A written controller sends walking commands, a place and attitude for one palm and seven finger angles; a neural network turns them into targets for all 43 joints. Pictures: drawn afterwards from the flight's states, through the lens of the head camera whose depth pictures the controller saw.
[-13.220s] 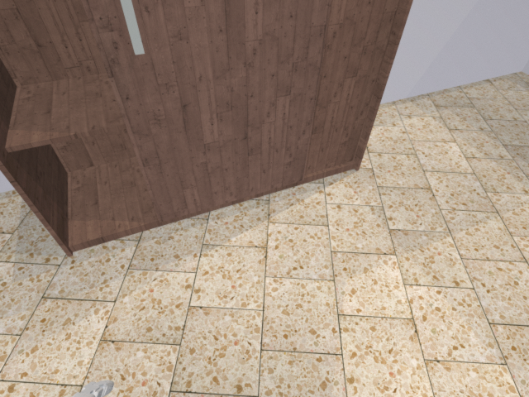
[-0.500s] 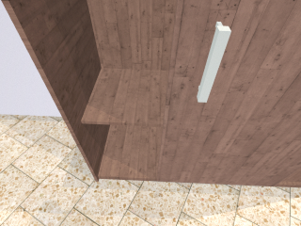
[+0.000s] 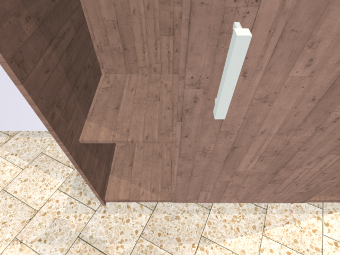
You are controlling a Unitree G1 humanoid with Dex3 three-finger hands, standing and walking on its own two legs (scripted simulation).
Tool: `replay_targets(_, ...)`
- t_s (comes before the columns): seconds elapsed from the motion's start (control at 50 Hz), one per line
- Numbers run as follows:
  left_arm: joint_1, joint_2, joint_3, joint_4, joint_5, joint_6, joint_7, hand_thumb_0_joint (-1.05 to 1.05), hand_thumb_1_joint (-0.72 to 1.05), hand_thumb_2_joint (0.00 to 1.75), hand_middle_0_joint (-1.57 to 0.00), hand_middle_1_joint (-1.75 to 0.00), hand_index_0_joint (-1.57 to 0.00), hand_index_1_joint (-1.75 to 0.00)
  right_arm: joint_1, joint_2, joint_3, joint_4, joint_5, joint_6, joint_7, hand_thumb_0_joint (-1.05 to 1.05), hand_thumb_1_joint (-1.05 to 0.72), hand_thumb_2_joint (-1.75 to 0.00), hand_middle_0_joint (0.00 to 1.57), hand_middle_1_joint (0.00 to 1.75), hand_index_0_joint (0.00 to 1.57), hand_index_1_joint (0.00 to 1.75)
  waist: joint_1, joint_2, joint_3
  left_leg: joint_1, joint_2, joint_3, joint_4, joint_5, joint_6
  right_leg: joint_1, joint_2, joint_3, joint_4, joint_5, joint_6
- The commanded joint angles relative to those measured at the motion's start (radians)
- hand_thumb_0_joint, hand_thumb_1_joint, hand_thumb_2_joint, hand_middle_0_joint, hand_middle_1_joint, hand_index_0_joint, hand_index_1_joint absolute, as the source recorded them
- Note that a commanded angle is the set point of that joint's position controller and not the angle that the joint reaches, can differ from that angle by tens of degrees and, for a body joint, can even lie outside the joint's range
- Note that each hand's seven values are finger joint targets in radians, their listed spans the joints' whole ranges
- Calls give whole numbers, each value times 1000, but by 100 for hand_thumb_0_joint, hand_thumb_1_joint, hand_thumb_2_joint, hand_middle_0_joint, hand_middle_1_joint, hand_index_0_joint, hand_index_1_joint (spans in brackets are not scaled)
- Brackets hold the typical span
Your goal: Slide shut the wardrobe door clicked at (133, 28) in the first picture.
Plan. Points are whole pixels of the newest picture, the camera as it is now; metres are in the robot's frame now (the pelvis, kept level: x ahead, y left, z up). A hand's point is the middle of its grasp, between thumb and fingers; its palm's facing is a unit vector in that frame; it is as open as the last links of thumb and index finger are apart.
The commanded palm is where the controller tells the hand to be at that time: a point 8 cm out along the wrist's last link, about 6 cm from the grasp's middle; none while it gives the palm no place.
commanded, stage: come to a stop and stand still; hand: right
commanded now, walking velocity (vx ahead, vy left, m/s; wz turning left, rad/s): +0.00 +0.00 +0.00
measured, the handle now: (226, 75) +0.46 -0.11 +0.19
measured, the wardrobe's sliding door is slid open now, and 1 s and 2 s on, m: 0.39 0.39 0.39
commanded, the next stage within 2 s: look again from close up in 1.10 s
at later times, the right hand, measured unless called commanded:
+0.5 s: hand out of the picture +0.00 -0.24 -0.17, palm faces -0.01 +0.97 -0.25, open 7.4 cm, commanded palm none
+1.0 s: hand out of the picture -0.12 -0.20 -0.17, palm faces +0.01 +0.98 -0.20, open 7.4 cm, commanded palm none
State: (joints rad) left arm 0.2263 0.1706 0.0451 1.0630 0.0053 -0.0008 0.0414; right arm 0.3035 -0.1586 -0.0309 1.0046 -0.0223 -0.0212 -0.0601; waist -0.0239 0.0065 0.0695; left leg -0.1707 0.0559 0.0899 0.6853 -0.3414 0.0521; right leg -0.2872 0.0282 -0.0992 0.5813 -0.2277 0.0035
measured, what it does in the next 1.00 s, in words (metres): shifts its weight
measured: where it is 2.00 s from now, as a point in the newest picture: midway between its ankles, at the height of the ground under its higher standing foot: outside the picture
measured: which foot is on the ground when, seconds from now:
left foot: down 0.00-1.00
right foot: down 0.00-1.00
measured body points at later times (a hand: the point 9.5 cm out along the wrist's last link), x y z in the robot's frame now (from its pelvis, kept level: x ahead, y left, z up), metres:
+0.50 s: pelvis -0.04 -0.05 +0.00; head -0.03 -0.05 +0.45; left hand +0.03 +0.19 -0.15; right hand +0.00 -0.29 -0.15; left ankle -0.06 +0.12 -0.73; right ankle +0.02 -0.07 -0.73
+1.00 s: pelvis -0.05 -0.04 +0.00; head -0.05 -0.03 +0.45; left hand -0.05 +0.19 -0.16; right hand -0.12 -0.26 -0.15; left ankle -0.06 +0.12 -0.73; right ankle +0.02 -0.07 -0.73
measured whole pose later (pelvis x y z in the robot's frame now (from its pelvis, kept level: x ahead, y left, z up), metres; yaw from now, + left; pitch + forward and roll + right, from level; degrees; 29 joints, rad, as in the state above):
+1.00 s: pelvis -0.05 -0.04 +0.00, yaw +2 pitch -1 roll +0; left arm 0.25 0.17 0.03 1.13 0.00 0.02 0.01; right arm 0.41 -0.12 0.01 1.14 -0.02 0.00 -0.05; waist -0.01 -0.03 0.03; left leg -0.20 0.05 -0.04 0.48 -0.26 -0.02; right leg -0.26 0.08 -0.16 0.36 -0.10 -0.11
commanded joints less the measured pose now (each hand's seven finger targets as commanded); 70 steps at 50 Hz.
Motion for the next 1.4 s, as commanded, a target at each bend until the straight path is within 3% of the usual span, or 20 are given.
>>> replay_targets(0.0, 221, 89, 2, -1, 18, -24, -6, 0, 90, 90, -20, -30, -20, -30, 32, -48, -17, -51, 20, 21, -7, 0, -90, -90, 20, 30, 20, 30, 72, -173, -82, -186, -43, -78, 281, -233, -49, 192, -317, 302, -239, 745, -197)
replay_targets(0.02, 176, 106, -2, -26, 22, -18, -7, 0, 90, 90, -20, -30, -20, -30, 56, -62, -20, -52, 12, 35, -7, 0, -90, -90, 20, 30, 20, 30, 51, -113, -60, -156, -20, -125, 341, -272, -32, 109, -339, 290, -242, 649, -234)
replay_targets(0.04, 113, 89, -16, -38, 19, -24, 3, 0, 90, 90, -20, -30, -20, -30, 49, -65, -19, -32, 7, 47, -6, 0, -90, -90, 20, 30, 20, 30, 21, -121, -39, -139, -13, -145, 339, -251, -40, 30, -341, 347, -294, 479, -225)
replay_targets(0.06, -41, 249, 14, -144, 7, -23, 1, 0, 90, 90, -20, -30, -20, -30, 20, -274, 19, -79, 10, 1, 5, 0, -90, -90, 20, 30, 20, 30, -25, -186, 19, -119, -4, -144, 132, -200, -5, 22, -236, 302, -266, 373, -225)
replay_targets(0.08, -203, 253, 40, -189, 10, -36, -13, 0, 90, 90, -20, -30, -20, -30, 70, -238, -14, -66, 8, 9, 13, 0, -90, -90, 20, 30, 20, 30, -90, -76, -51, -122, 16, -147, -85, -39, -5, -44, -266, 266, -144, 178, -157)
replay_targets(0.1, -163, 184, 31, -186, 7, -27, -15, 0, 90, 90, -20, -30, -20, -30, 81, -188, -13, -43, -6, 0, 10, 0, -90, -90, 20, 30, 20, 30, -47, -1, -67, -91, 24, -210, -263, 88, -1, -30, -156, 206, -56, 85, -99)
replay_targets(0.12, -102, 125, 21, -183, -5, -13, -18, 0, 90, 90, -20, -30, -20, -30, 38, -209, -3, -45, -4, -6, 5, 0, -90, -90, 20, 30, 20, 30, 2, 93, -59, -113, 113, -345, -347, 118, 34, -9, -69, 133, 6, -31, -53)
replay_targets(0.14, -65, 105, 20, -175, -3, 1, -22, 0, 90, 90, -20, -30, -20, -30, -20, -218, 3, -64, 0, -13, 5, 0, -90, -90, 20, 30, 20, 30, 51, 62, -42, -177, 176, -425, -382, -12, 91, 15, -48, 125, 22, -88, -23)
replay_targets(0.16, -14, 74, 13, -163, 5, 12, -28, 0, 90, 90, -20, -30, -20, -30, -43, -207, 7, -81, 4, -8, 4, 0, -90, -90, 20, 30, 20, 30, 79, 8, -72, -215, 173, -382, -372, -91, 105, 75, -43, 120, -10, -83, -14)
replay_targets(0.2, -10, 100, 16, -158, 12, -2, -27, 0, 90, 90, -20, -30, -20, -30, -53, -171, 3, -82, 2, -2, 2, 0, -90, -90, 20, 30, 20, 30, 69, 4, -68, -181, 57, -245, -251, 103, 39, 111, -98, 164, -57, 72, -48)
replay_targets(0.24, 2, 118, 14, -153, 12, -6, -23, 0, 90, 90, -20, -30, -20, -30, 4, -127, 14, -71, 5, 8, 1, 0, -90, -90, 20, 30, 20, 30, 42, -25, -83, -141, 0, -154, -189, 106, -7, 124, -157, 219, -136, 175, -74)
replay_targets(0.32, -14, 162, 13, -154, 12, -4, -21, 0, 90, 90, -20, -30, -20, -30, 45, -122, 18, -56, 2, 32, 4, 0, -90, -90, 20, 30, 20, 30, 16, -84, -13, -112, -19, -103, -137, -26, -33, 22, -222, 308, -329, -119, -88)
replay_targets(0.4, -33, 166, 10, -146, 9, -6, -24, 0, 90, 90, -20, -30, -20, -30, 66, -138, 14, -42, -2, 35, 10, 0, -90, -90, 20, 30, 20, 30, -1, -82, -27, -98, -3, -111, -133, -23, -37, 15, -214, 295, -390, -240, -66)
replay_targets(0.48, -25, 163, 8, -123, 6, -4, -27, 0, 90, 90, -20, -30, -20, -30, 76, -135, 14, -26, -3, 33, 11, 0, -90, -90, 20, 30, 20, 30, 1, -10, -34, -98, 8, -111, -169, -7, -38, 39, -211, 273, -395, -232, -49)
replay_targets(0.54, -19, 158, 8, -98, 5, -3, -28, 0, 90, 90, -20, -30, -20, -30, 95, -122, 16, -5, -2, 29, 11, 0, -90, -90, 20, 30, 20, 30, 6, -18, -34, -116, 9, -116, -204, 8, -37, 80, -194, 250, -402, -230, -24)
replay_targets(0.74, 17, 136, 4, -22, 1, 3, -30, 0, 90, 90, -20, -30, -20, -30, 167, -95, 21, 73, -3, 23, 9, 0, -90, -90, 20, 30, 20, 30, 9, -39, -6, -127, 10, -124, -242, -5, -32, 81, -177, 224, -425, -278, -18)
replay_targets(0.86, 40, 118, 2, 14, -1, 6, -29, 0, 90, 90, -20, -30, -20, -30, 186, -81, 24, 106, -3, 15, 8, 0, -90, -90, 20, 30, 20, 30, 15, 17, 15, -162, 19, -155, -304, -39, -22, 90, -157, 206, -391, -250, -25)
replay_targets(0.98, 57, 107, 4, 36, 0, 3, -25, 0, 90, 90, -20, -30, -20, -30, 208, -57, 22, 129, -4, 14, 7, 0, -90, -90, 20, 30, 20, 30, 18, -35, 15, -169, 10, -140, -278, -32, -26, 87, -168, 215, -414, -279, -21)
replay_targets(1.2, 98, 64, -1, 53, 5, 5, -25, 0, 90, 90, -20, -30, -20, -30, 200, -37, 17, 127, -5, 5, 6, 0, -90, -90, 20, 30, 20, 30, 30, 37, 49, -235, 28, -192, -351, -119, -14, 77, -136, 182, -352, -219, -20)
replay_targets(1.38, 116, 51, -5, 57, 6, -2, -23, 0, 90, 90, -20, -30, -20, -30, 184, -28, 16, 116, -3, 1, 7, 0, -90, -90, 20, 30, 20, 30, 30, -1, 44, -213, 22, -187, -343, -81, -15, 59, -141, 191, -341, -204, -31)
